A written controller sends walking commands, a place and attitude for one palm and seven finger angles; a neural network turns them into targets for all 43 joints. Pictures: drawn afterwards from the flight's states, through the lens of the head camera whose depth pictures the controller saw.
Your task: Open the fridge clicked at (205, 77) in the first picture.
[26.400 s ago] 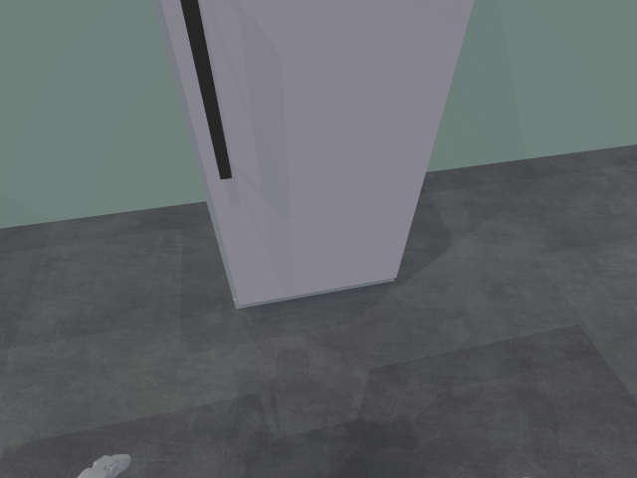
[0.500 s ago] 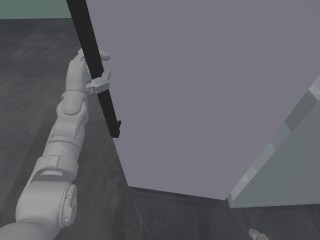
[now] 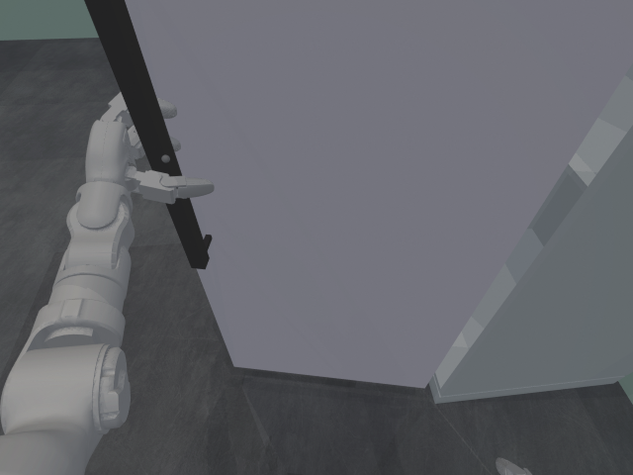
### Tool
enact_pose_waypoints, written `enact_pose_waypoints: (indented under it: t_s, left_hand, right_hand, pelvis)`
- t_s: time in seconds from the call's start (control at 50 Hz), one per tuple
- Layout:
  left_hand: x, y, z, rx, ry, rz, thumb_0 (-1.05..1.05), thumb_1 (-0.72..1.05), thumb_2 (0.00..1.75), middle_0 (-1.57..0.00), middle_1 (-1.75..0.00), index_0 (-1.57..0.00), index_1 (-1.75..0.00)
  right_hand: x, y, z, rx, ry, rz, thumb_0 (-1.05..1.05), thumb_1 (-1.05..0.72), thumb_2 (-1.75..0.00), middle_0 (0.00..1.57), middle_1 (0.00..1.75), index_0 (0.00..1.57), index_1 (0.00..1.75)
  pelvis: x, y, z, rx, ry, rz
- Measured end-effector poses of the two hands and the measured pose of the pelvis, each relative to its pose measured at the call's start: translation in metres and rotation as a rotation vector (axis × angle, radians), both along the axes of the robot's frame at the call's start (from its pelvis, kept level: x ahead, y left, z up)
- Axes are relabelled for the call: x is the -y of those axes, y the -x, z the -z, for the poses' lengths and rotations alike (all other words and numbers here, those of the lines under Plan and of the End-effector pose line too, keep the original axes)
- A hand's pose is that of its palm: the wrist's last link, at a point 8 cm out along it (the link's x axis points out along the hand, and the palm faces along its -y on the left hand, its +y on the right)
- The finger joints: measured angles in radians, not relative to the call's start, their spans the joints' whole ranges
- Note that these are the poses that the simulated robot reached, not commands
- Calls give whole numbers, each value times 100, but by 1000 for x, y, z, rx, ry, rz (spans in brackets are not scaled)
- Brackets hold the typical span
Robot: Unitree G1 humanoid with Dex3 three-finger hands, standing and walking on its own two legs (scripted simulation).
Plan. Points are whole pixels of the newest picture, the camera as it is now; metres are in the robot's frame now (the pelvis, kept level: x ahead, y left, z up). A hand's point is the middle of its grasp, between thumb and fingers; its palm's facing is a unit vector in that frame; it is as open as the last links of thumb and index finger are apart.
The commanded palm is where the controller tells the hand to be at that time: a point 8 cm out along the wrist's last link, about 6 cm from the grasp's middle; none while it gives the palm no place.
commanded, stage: loosen the grip on the handle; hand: left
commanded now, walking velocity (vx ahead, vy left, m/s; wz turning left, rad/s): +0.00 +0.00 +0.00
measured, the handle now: (169, 151) +0.49 +0.20 +0.16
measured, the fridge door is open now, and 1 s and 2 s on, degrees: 78 77 77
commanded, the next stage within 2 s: slip the hand off the handle in 0.22 s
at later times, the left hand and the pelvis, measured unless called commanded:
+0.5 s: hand (119, 168) +0.45 +0.26 +0.16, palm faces +0.19 -0.97 -0.17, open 14.6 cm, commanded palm +0.42 +0.30 +0.17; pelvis +0.04 +0.01 +0.00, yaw +0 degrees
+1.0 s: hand (78, 167) +0.44 +0.30 +0.17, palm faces +0.15 -0.97 -0.17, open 14.7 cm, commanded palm +0.40 +0.34 +0.17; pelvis +0.03 +0.04 +0.00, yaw +0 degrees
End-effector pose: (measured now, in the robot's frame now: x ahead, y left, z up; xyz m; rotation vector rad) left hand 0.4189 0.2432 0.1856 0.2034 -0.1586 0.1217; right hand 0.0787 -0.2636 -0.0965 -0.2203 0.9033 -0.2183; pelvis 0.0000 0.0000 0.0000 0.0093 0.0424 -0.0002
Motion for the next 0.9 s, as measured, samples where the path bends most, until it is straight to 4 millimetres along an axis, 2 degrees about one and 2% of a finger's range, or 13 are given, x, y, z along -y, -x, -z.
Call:
enact_pose_waypoints:
  t_s: [0.1, 0.18, 0.26, 0.34, 0.46, 0.56, 0.64, 0.72, 0.9]
  left_hand:
    - [-4, -10, 9, -18, -1, 14, 0, -41, 26, -41, -133, -37, -130]
    - [-9, -12, 10, 3, 8, 16, -1, -49, 23, -41, -130, -33, -125]
    - [-17, -11, 11, 5, 30, 3, -1, -52, 21, -38, -125, -30, -120]
    - [-23, -6, 10, 7, 14, -4, -1, -54, 20, -33, -121, -27, -117]
    - [-55, -5, 21, -47, 30, -63, -1, -55, 20, -28, -117, -26, -116]
    - [-74, 1, 15, -8, 12, -56, -1, -55, 20, -26, -116, -26, -115]
    - [-82, 4, 8, 14, 16, -26, -1, -55, 20, -26, -116, -25, -115]
    - [-91, 4, 12, -26, 39, -19, -1, -55, 20, -25, -116, -25, -115]
    - [-104, 6, 13, -11, 27, -29, -1, -55, 20, -25, -115, -25, -115]
  right_hand:
    - [6, 9, 3, -60, 15, 29, 1, -91, -90, 20, 29, 20, 30]
    - [6, 1, 1, -66, 19, 45, 1, -91, -90, 20, 29, 20, 30]
    - [2, -19, -2, -39, 14, 42, 1, -91, -90, 20, 29, 20, 30]
    - [-6, -47, -5, 6, 7, 11, 1, -91, -90, 20, 29, 20, 30]
    - [-20, -82, -11, 53, 3, -29, 1, -91, -90, 20, 29, 20, 30]
    - [-30, -95, -12, 62, 10, -55, 1, -91, -90, 20, 29, 20, 30]
    - [-36, -96, -11, 52, 10, -60, 1, -91, -90, 20, 30, 20, 30]
    - [-39, -90, -8, 38, 8, -48, 1, -90, -90, 20, 30, 20, 30]
    - [-42, -58, -4, -16, 26, -24, 1, -90, -90, 20, 30, 20, 30]
  pelvis:
    - [1, -8, -1, -22, 4, 8]
    - [-1, -19, -3, -31, 4, 17]
    - [-4, -30, -4, -34, 5, 19]
    - [-8, -38, -5, -35, 9, 11]
    - [-13, -43, -3, -47, 11, 1]
    - [-18, -46, -2, -52, 18, -8]
    - [-23, -48, -1, -51, 24, -14]
    - [-27, -47, -1, -50, 27, -16]
    - [-33, -37, 2, -54, 31, -11]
